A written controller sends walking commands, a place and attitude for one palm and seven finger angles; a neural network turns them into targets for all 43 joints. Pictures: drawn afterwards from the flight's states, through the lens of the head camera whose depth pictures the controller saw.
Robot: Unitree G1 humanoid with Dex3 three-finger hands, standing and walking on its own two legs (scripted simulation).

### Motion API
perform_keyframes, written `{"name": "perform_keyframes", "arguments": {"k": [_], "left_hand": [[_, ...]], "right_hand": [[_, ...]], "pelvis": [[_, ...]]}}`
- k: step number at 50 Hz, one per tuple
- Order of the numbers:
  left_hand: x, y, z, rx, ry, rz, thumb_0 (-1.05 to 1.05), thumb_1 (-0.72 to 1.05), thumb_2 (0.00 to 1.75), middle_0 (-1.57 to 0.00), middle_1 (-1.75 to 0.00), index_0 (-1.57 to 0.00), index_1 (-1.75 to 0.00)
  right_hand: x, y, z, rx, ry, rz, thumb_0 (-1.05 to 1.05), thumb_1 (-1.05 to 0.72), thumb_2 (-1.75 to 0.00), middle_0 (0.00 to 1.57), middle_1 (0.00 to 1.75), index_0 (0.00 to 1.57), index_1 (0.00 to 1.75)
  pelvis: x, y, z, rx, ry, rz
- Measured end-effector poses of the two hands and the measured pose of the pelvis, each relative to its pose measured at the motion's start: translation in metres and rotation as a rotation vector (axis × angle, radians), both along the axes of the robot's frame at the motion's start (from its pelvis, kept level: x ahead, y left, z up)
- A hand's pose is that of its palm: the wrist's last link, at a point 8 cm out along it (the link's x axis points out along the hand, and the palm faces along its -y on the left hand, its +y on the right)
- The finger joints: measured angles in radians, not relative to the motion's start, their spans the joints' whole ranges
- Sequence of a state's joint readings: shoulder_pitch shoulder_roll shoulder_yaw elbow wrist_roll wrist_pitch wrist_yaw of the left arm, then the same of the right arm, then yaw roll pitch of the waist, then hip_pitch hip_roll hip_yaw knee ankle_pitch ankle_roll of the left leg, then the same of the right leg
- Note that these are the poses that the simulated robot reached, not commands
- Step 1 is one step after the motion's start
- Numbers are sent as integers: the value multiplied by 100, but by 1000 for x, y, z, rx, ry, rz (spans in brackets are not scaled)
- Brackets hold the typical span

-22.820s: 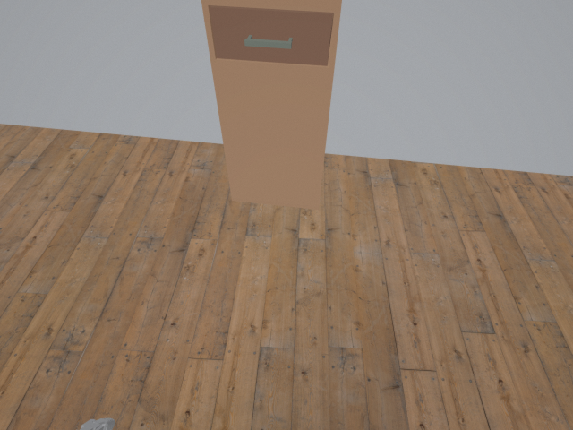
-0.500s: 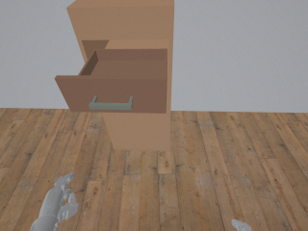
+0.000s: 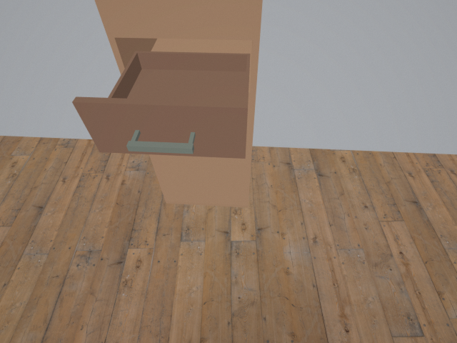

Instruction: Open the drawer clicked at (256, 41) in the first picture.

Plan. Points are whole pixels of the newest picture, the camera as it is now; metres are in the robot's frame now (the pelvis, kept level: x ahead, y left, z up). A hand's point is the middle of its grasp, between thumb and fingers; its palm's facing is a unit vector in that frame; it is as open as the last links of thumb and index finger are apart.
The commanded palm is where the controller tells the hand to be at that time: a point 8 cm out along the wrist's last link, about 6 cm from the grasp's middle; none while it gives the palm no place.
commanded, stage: let the arm hang, fingers relaxed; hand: left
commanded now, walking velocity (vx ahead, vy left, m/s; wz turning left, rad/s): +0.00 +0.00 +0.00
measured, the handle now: (162, 141) +0.52 +0.20 +0.02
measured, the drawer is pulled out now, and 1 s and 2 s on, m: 0.30 0.30 0.30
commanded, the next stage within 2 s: look to check the result in 0.44 s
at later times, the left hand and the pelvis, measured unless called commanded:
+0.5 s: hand out of the picture +0.01 +0.16 -0.17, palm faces +0.04 -0.97 -0.22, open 7.3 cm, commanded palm none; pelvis +0.00 -0.02 +0.00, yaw +0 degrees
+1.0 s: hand out of the picture +0.01 +0.15 -0.17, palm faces +0.05 -0.98 -0.22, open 7.4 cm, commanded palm none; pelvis +0.00 -0.03 +0.00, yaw +0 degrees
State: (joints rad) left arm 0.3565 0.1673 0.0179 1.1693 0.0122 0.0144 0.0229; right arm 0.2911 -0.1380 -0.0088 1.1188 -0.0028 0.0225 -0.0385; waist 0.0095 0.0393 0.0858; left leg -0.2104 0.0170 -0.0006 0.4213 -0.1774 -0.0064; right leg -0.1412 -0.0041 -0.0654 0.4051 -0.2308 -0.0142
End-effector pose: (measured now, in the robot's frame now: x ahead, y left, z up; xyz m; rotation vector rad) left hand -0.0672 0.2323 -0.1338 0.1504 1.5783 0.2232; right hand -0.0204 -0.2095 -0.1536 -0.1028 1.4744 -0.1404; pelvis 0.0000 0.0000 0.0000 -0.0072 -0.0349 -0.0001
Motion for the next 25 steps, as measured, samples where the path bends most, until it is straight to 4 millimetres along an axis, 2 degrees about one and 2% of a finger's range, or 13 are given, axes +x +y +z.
{"name": "perform_keyframes", "arguments": {"k": [4, 13, 19, 25], "left_hand": [[20, -7, -3, -8, -60, -15, 0, 91, 90, -20, -30, -20, -30], [70, -24, -7, -29, -197, -51, 0, 91, 90, -20, -30, -20, -30], [79, -24, -6, -14, -219, -60, 0, 92, 90, -20, -30, -20, -30], [75, -25, -5, -7, -204, -52, 0, 91, 90, -20, -30, -20, -30]], "right_hand": [[5, 1, -3, 11, -23, -3, 1, -91, -90, 20, 30, 20, 30], [6, -9, -2, 1, -55, -21, 1, -92, -90, 20, 30, 20, 30], [3, -13, -2, 2, -54, -30, 0, -92, -90, 20, 29, 20, 30], [-3, -17, -3, 4, -32, -30, 0, -91, -90, 20, 29, 20, 30]], "pelvis": [[-1, -2, 0, 1, -3, -3], [-1, -10, -1, 5, -8, -5], [-1, -16, -1, 3, -9, -5], [-2, -21, -1, 2, -7, -3]]}}
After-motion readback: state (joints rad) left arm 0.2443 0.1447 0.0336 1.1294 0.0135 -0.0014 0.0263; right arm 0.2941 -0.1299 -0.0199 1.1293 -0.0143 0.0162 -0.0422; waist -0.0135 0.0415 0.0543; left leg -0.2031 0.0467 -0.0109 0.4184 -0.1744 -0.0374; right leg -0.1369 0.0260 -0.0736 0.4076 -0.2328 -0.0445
